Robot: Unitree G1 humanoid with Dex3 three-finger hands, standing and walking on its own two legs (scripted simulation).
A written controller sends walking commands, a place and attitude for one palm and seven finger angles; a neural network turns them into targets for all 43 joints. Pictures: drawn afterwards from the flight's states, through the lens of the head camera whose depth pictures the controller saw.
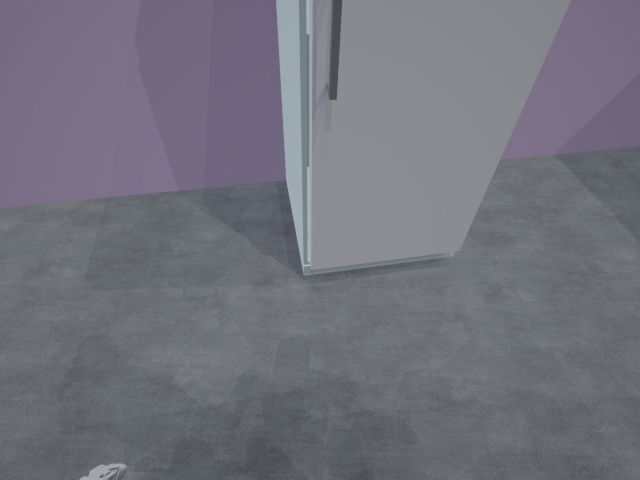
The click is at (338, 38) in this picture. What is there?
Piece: fridge door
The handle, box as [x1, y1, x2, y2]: [326, 0, 341, 99]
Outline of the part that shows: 341,0 332,0 329,81 326,82 329,99 336,99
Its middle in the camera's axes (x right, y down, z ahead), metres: +0.02 -0.42 +0.81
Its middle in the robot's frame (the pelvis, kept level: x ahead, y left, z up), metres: +0.91 +0.03 +0.16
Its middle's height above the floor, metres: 0.93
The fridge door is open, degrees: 0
